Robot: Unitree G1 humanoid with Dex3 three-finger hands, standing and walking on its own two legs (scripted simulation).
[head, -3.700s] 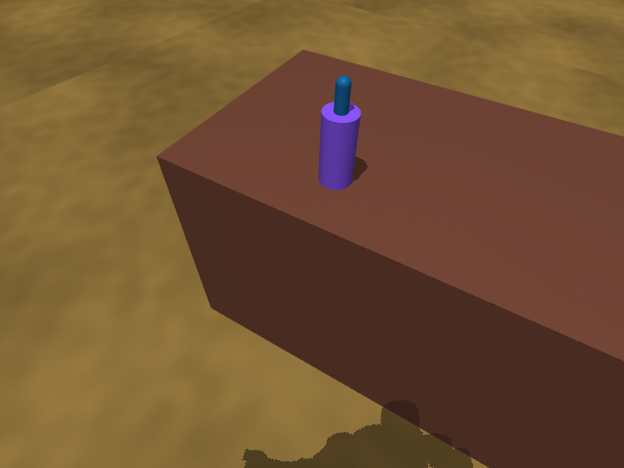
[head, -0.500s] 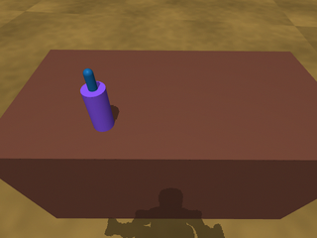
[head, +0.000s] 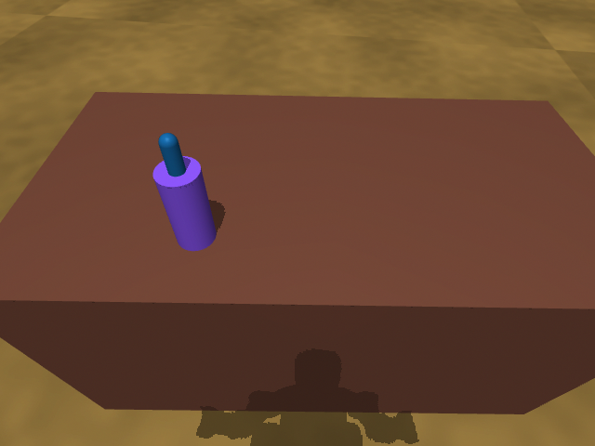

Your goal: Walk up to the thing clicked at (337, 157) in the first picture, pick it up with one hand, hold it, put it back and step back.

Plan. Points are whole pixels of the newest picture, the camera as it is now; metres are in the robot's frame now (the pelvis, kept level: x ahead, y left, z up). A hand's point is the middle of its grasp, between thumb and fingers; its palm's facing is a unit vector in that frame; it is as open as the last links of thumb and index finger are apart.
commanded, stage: walk up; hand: left
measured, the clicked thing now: (183, 192) +0.50 +0.21 +0.04
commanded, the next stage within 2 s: stand in 0.44 s
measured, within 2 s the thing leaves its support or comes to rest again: neither
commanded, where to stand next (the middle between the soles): +0.04 -0.01 m, yaw +0 degrees
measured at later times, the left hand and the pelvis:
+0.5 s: hand out of the picture +0.08 +0.25 -0.15, palm faces +0.02 -0.94 -0.33, open 7.4 cm; pelvis +0.00 +0.00 +0.00, yaw +0 degrees
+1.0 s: hand out of the picture +0.05 +0.25 -0.15, palm faces -0.01 -0.94 -0.34, open 7.4 cm; pelvis -0.02 +0.00 +0.00, yaw +0 degrees
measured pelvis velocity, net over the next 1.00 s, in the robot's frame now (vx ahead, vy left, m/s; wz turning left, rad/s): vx -0.02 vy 0.00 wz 0.01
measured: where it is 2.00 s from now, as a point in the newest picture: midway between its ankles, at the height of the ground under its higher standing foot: outside the picture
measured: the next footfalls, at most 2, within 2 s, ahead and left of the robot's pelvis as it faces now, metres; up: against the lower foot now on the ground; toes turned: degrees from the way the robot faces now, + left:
none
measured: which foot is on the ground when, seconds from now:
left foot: down 0.00-1.00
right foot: down 0.00-1.00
